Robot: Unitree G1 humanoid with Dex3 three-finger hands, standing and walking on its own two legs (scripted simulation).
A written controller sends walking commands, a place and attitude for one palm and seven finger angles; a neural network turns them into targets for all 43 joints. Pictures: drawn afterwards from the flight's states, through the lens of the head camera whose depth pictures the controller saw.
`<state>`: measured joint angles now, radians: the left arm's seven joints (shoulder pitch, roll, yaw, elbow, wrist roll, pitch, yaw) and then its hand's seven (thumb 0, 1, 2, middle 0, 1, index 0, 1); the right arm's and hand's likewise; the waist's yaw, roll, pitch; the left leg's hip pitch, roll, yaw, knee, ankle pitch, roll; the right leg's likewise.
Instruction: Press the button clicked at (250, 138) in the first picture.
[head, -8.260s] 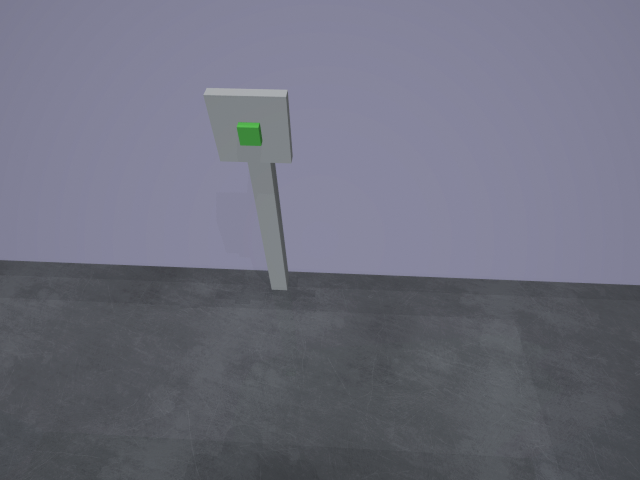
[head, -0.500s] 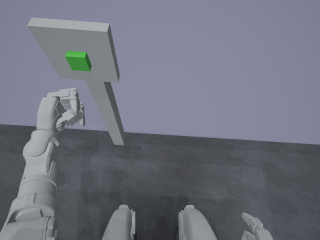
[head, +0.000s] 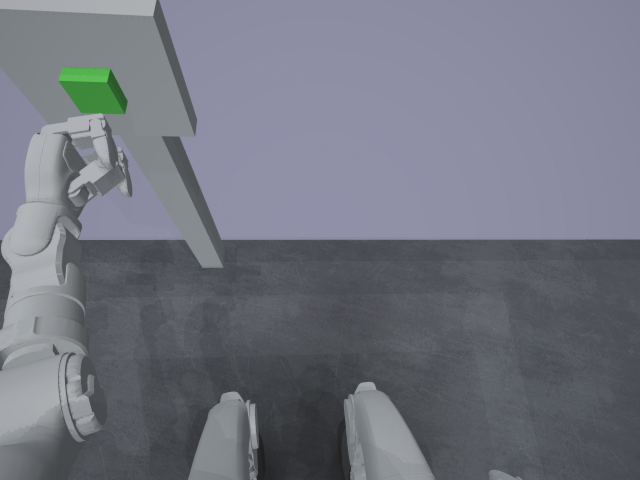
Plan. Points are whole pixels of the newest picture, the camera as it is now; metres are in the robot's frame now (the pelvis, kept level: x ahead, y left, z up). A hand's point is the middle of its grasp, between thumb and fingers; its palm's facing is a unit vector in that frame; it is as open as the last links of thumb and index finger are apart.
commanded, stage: aim a knuckle at the button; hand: left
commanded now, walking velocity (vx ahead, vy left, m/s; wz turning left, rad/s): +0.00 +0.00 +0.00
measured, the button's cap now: (95, 89) +0.56 +0.23 +0.08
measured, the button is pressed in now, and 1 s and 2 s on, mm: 0 0 8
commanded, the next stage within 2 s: press the button with the knuckle in 0.48 s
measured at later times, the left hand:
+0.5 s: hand (113, 175) +0.47 +0.22 +0.04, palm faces -0.03 -1.00 -0.03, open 3.1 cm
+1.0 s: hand (122, 149) +0.50 +0.21 +0.04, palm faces -0.01 -1.00 -0.03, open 3.1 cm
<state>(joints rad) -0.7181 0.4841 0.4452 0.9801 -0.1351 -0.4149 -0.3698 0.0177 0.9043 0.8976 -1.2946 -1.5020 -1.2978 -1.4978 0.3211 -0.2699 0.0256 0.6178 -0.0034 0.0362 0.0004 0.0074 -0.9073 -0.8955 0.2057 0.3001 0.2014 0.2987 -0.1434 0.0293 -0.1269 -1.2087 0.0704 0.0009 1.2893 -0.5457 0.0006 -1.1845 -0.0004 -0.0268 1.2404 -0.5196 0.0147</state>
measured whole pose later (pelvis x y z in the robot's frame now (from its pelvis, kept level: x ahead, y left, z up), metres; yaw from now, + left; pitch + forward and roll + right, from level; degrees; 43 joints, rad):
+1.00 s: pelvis +0.00 +0.00 +0.00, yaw +0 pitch +27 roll -3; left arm -0.82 0.50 0.43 1.07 -0.10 -0.43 -0.32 0.02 0.90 0.90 -1.30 -1.50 -1.30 -1.50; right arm 0.30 -0.26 0.04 0.62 -0.02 0.05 0.00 0.01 -0.91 -0.90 0.21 0.30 0.20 0.30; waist -0.16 0.03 -0.13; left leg -1.22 0.07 -0.01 1.30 -0.55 0.00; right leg -1.19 0.00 -0.04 1.24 -0.52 0.02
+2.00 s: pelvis -0.05 +0.01 -0.03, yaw +0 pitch +30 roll -6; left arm -1.16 0.68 0.37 1.27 0.00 -0.35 -0.30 0.02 0.84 0.95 -1.30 -1.50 -1.51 -1.50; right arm 0.34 -0.27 0.11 0.65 -0.03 -0.03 -0.02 0.00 -0.91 -0.90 0.21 0.30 0.20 0.30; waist -0.25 0.03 -0.12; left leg -1.45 0.05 -0.06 1.41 -0.49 0.02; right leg -1.38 -0.01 -0.08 1.32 -0.46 0.02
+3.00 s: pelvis +0.02 +0.00 +0.02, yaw +2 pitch +25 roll -2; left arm -0.49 0.35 0.31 0.76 -0.17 -0.44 -0.30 0.02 0.90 0.90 -1.30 -1.50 -1.30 -1.50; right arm 0.22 -0.25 0.02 0.59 0.01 0.01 -0.01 0.01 -0.91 -0.90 0.21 0.30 0.20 0.30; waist -0.08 0.02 -0.14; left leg -1.10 0.05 -0.02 1.23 -0.56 -0.01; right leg -1.07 -0.01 -0.04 1.18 -0.54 0.01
